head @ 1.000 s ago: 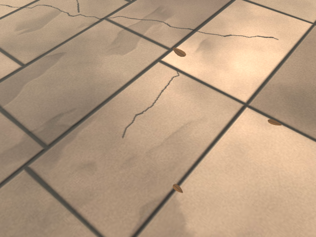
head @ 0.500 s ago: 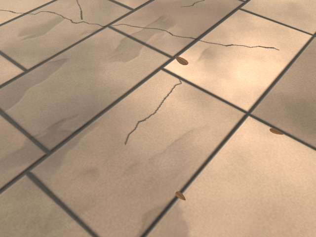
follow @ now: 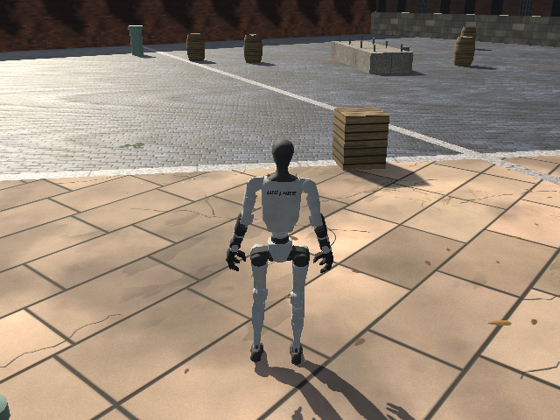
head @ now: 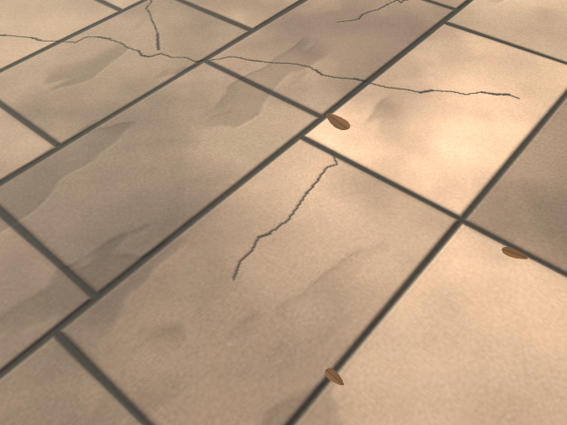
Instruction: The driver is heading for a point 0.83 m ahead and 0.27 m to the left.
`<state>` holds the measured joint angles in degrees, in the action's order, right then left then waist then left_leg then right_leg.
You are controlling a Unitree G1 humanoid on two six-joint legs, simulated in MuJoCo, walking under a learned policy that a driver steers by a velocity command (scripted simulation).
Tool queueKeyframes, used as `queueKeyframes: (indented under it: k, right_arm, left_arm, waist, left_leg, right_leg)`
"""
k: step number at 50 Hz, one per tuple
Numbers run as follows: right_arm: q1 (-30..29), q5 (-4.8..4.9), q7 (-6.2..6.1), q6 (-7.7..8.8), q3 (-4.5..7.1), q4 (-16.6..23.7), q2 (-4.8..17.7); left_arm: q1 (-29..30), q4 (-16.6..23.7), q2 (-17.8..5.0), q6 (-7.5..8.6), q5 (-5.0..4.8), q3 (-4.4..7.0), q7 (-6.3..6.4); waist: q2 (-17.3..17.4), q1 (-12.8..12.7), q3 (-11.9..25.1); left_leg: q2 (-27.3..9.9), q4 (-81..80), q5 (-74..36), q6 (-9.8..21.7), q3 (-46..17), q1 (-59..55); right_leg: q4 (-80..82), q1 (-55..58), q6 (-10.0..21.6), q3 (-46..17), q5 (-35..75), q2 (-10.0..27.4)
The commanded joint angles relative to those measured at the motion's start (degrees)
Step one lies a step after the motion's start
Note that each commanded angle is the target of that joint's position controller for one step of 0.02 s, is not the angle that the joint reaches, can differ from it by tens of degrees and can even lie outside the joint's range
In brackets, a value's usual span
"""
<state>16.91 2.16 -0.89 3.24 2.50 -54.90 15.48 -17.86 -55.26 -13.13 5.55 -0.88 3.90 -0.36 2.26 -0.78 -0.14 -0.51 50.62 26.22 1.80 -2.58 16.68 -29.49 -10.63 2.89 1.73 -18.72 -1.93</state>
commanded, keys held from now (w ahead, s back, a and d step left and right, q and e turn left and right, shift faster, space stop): w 0.74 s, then w+q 0.26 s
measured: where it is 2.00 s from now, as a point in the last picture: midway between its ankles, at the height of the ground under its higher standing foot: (268, 284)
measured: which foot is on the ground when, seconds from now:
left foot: up 0.00-0.36, down 0.38-0.92, up 0.94-1.00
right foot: down 0.00-0.38, up 0.40-0.90, down 0.92-1.00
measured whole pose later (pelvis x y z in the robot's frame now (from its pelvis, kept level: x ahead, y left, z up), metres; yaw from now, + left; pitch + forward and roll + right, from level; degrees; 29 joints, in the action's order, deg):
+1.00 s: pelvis +0.53 +0.01 -0.01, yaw +5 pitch +2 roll +0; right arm 22.4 1.7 -0.4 3.5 2.4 -55.4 15.7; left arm -2.2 -45.5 -14.0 6.8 0.1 2.2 -1.2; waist 0.8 3.4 -2.2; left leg 1.2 55.5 28.5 2.2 -4.3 12.6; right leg -30.7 -25.1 1.4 2.4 -7.7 0.9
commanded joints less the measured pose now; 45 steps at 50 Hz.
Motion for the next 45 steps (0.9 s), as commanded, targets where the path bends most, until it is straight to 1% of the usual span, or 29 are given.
queueKeyframes:
  k: [1, 2, 3, 4, 6, 9, 11, 13, 15, 16, 17, 18, 19, 20, 21, 22, 23, 24, 25, 26, 27, 29, 32, 36, 40, 41, 43, 44, 45]
  right_arm:
    - [-8.05, 0.64, 0.83, 3.24, 0.86, 6.84, 5.01]
    - [-9.30, 0.01, 1.14, 3.41, 1.10, 7.06, 5.26]
    - [-10.33, -0.51, 1.59, 3.33, 1.27, 7.25, 5.04]
    - [-10.40, -0.71, 2.11, 3.12, 1.06, 7.31, 3.91]
    - [-13.10, -1.18, 2.69, 2.61, 0.45, 8.34, 2.04]
    - [-20.85, -1.13, 2.85, 2.41, -0.75, 11.38, 0.11]
    - [-23.34, -0.76, 2.96, 2.26, -0.77, 12.44, 1.16]
    - [-24.44, -0.44, 3.18, 2.20, -0.53, 13.39, 2.65]
    - [-23.34, -0.55, 3.50, 2.43, 0.09, 13.60, 4.37]
    - [-20.84, -0.63, 3.49, 2.49, 0.69, 13.13, 5.58]
    - [-15.53, -0.64, 3.27, 2.37, 1.62, 11.73, 7.11]
    - [-5.89, -0.45, 2.87, 2.06, 2.94, 8.70, 9.03]
    - [4.39, -0.96, 2.24, 1.72, 3.98, 6.43, 12.27]
    - [8.37, -1.78, 2.71, 1.65, 4.58, 4.75, 16.23]
    - [6.09, -1.38, 2.92, 1.86, 3.04, 4.96, 10.48]
    - [0.33, -1.33, 2.83, 2.26, 2.33, 5.74, 8.15]
    - [-4.61, -1.65, 2.88, 2.68, 1.91, 6.83, 6.96]
    - [-7.39, -2.28, 3.10, 3.07, 1.57, 7.09, 5.65]
    - [-8.53, -2.96, 3.19, 3.43, 1.20, 6.92, 4.49]
    - [-8.63, -2.92, 3.34, 3.55, 1.08, 6.50, 3.93]
    - [-7.90, -2.63, 3.31, 3.71, 1.06, 5.91, 4.02]
    - [-6.01, -2.40, 2.80, 3.90, 1.29, 4.80, 5.46]
    - [-2.61, -2.25, 1.56, 3.45, 1.63, 3.68, 7.32]
    - [1.68, -1.57, 0.82, 2.83, 1.60, 2.35, 8.32]
    - [7.18, -1.03, 0.74, 1.61, 1.58, 0.21, 8.29]
    - [7.70, -0.97, 0.60, 1.19, 1.72, 0.03, 8.57]
    - [7.22, -0.88, 0.26, 0.57, 2.19, 0.22, 9.56]
    - [6.49, -0.88, 0.20, 0.32, 2.43, 0.48, 10.10]
    - [5.18, -0.94, 0.22, 0.14, 2.39, 0.95, 10.12]
  left_arm:
    - [-6.70, 0.74, -6.83, 1.35, 0.63, 0.73, -0.36]
    - [-5.55, 0.98, -6.44, 1.08, 0.43, 0.31, -0.50]
    - [-5.80, 0.76, -4.83, 0.63, 0.60, -0.36, -0.47]
    - [-6.87, 0.33, -4.26, 0.16, 0.69, -0.66, -0.32]
    - [-8.27, -0.08, -5.23, -0.50, 0.53, -0.70, 0.39]
    - [-8.36, 0.06, -7.94, -0.75, 0.76, -0.49, 1.40]
    - [-10.00, -0.64, -9.10, -0.50, 0.39, -0.22, 1.57]
    - [-10.07, -1.30, -9.22, -0.35, -0.32, 0.00, 1.56]
    - [-9.11, -1.39, -9.66, -0.68, -0.40, 0.36, 1.50]
    - [-8.27, -1.16, -10.37, -0.99, -0.12, 0.63, 1.47]
    - [-7.49, -0.95, -10.84, -1.48, 0.25, 0.84, 1.45]
    - [-7.12, -0.64, -10.12, -2.07, 0.68, 0.57, 1.46]
    - [-7.68, 0.64, -8.29, -2.29, 1.53, -0.28, 1.47]
    - [-16.19, 0.94, 1.45, -1.12, 1.01, -2.84, 0.68]
    - [-12.32, 0.40, -4.12, 0.49, -0.61, -1.69, 0.38]
    - [-5.81, 2.81, -8.20, 1.43, -2.15, -0.51, 0.26]
    - [-2.31, 3.76, -8.65, 1.86, -1.95, -0.50, 0.71]
    - [-0.87, 3.96, -8.45, 1.69, -0.98, -0.06, 1.19]
    - [-2.23, 3.78, -7.60, 1.01, -0.43, 0.12, 1.36]
    - [-3.20, 3.60, -6.33, 0.27, -0.28, 0.03, 1.39]
    - [-3.41, 3.69, -5.47, -0.33, -0.20, -0.05, 1.44]
    - [-0.21, 5.14, -5.44, -1.14, 0.17, 0.01, 1.57]
    - [6.95, 7.75, -5.88, -1.06, 0.88, 0.06, 1.50]
    - [15.24, 9.99, -4.50, -0.24, 0.52, -0.73, 0.60]
    - [22.72, 12.97, -4.79, 0.39, 0.03, -1.18, -0.68]
    - [23.68, 13.65, -5.18, 0.68, -0.04, -1.16, -1.05]
    - [22.50, 13.97, -6.86, 1.27, -0.11, -0.72, -1.53]
    - [20.25, 13.53, -7.92, 1.52, -0.13, -0.32, -1.57]
    - [14.70, 12.13, -9.53, 1.76, -0.08, 0.57, -1.37]
  waist:
    - [-7.20, -2.42, -4.23]
    - [-5.78, -2.03, -5.15]
    - [-6.01, -1.83, -4.77]
    - [-7.25, -1.71, -4.20]
    - [-6.95, -2.24, -4.54]
    - [-6.57, -3.53, -6.70]
    - [-7.78, -3.82, -7.51]
    - [-8.14, -2.85, -8.42]
    - [-7.90, -0.89, -7.01]
    - [-8.58, 0.84, -4.55]
    - [-9.35, 3.80, -0.56]
    - [-8.86, 8.28, 5.07]
    - [-3.74, 11.56, 12.35]
    - [14.31, 6.20, 22.17]
    - [10.39, 7.87, 19.20]
    - [7.38, 6.61, 8.93]
    - [1.30, 4.65, 4.96]
    - [-0.58, 2.75, 2.26]
    - [0.89, 0.60, 2.27]
    - [1.68, -0.33, 2.06]
    - [1.73, -0.81, 1.38]
    - [1.01, -0.83, -1.00]
    - [-0.50, 0.93, -2.88]
    - [-0.41, 3.86, -3.62]
    - [-0.62, 6.18, -5.22]
    - [-0.32, 6.00, -5.28]
    - [1.02, 4.22, -4.13]
    - [2.05, 2.68, -2.80]
    - [2.39, -0.64, 0.38]
  left_leg:
    - [-3.57, 16.75, -4.01, 2.49, -2.37, 34.67]
    - [-5.06, 14.71, -8.00, 2.56, -1.71, 35.17]
    - [-6.09, 12.43, -10.81, 2.21, -0.80, 33.04]
    - [-6.10, 10.36, -12.64, 1.45, 0.59, 31.21]
    - [-5.49, 4.60, -16.06, -0.58, 3.00, 29.56]
    - [-3.30, -9.66, -23.74, -2.12, 5.29, 22.39]
    - [-2.03, -14.96, -27.04, -1.91, 5.78, 17.91]
    - [-2.18, -18.24, -28.09, -0.44, 4.16, 17.07]
    - [-1.71, -20.13, -26.41, 1.51, 3.69, 15.01]
    - [-0.50, -19.95, -24.86, 2.54, 4.41, 11.14]
    - [1.28, -19.37, -23.11, 3.78, 5.68, 4.09]
    - [2.70, -19.54, -22.52, 5.32, 6.74, -7.92]
    - [-6.53, -18.03, -19.11, 8.51, -4.17, -25.58]
    - [-20.98, -27.73, -1.30, 18.45, -34.71, -42.00]
    - [-20.28, -36.28, 5.93, 17.03, -42.89, -38.50]
    - [-18.94, -36.97, 2.75, 14.21, -33.86, -29.82]
    - [-17.05, -37.89, -4.91, 12.87, -26.32, -20.75]
    - [-14.87, -38.96, -12.31, 12.02, -20.17, -13.35]
    - [-12.90, -40.32, -15.63, 11.37, -16.06, -9.15]
    - [-11.94, -41.74, -16.75, 11.56, -13.94, -6.85]
    - [-11.52, -42.95, -17.76, 12.08, -12.08, -5.16]
    - [-11.50, -45.07, -18.98, 12.83, -9.56, -3.21]
    - [-11.22, -46.18, -21.26, 12.52, -7.30, -5.69]
    - [-9.13, -45.78, -24.00, 10.08, -2.41, -7.77]
    - [-11.22, -42.01, -25.50, 10.17, -4.29, -14.61]
    - [-12.08, -40.42, -26.43, 10.03, -5.23, -16.55]
    - [-13.53, -37.20, -29.44, 9.15, -7.32, -18.68]
    - [-13.61, -34.80, -33.41, 8.64, -7.85, -18.79]
    - [-11.84, -28.98, -41.02, 7.54, -6.75, -17.67]
  right_leg:
    - [18.82, 21.62, 11.52, -29.85, -0.82, 19.93]
    - [19.60, 20.83, 9.94, -25.52, 5.14, 18.89]
    - [20.13, 19.36, 8.43, -20.80, 11.51, 16.89]
    - [20.46, 18.30, 7.87, -17.25, 16.57, 15.40]
    - [21.41, 15.72, 8.06, -12.59, 21.86, 13.84]
    - [23.89, 8.06, 7.53, -8.14, 20.50, 11.91]
    - [25.41, 6.48, 7.57, -7.50, 18.85, 12.85]
    - [25.08, 9.03, 6.97, -7.14, 20.02, 14.79]
    - [21.63, 13.38, 5.74, -6.31, 27.68, 16.34]
    - [17.82, 15.06, 5.03, -5.63, 37.16, 16.53]
    - [10.96, 15.49, 4.16, -4.44, 47.47, 15.75]
    - [-0.40, 12.34, 2.71, -2.59, 52.05, 13.26]
    - [-17.93, -0.79, 1.09, -1.45, 37.26, 10.49]
    - [-39.81, -20.81, -2.41, -2.94, -6.55, -1.35]
    - [-47.71, -27.13, -1.22, -10.35, -12.71, -0.15]
    - [-49.47, -31.65, -0.08, -8.80, -8.32, 2.91]
    - [-46.92, -29.18, 0.43, -7.65, -2.48, 6.18]
    - [-43.50, -26.35, 0.30, -6.96, 1.09, 8.30]
    - [-41.23, -22.36, 0.34, -7.58, 3.29, 10.05]
    - [-39.49, -20.44, 0.14, -7.44, 3.91, 10.49]
    - [-37.78, -20.12, -0.18, -6.97, 4.00, 10.83]
    - [-33.29, -23.07, -1.35, -6.21, 6.53, 11.60]
    - [-22.88, -28.88, -3.13, -5.75, 15.69, 11.74]
    - [-8.55, -26.18, -3.39, -2.91, 25.88, 9.00]
    - [-1.55, -27.08, -3.21, -2.97, 23.65, 7.05]
    - [-0.02, -27.12, -2.89, -3.37, 21.86, 6.63]
    - [2.45, -23.41, -2.00, -3.81, 18.24, 5.68]
    - [3.02, -19.27, -1.39, -3.18, 16.14, 4.76]
    - [4.78, -10.75, -0.12, -1.90, 15.48, 3.39]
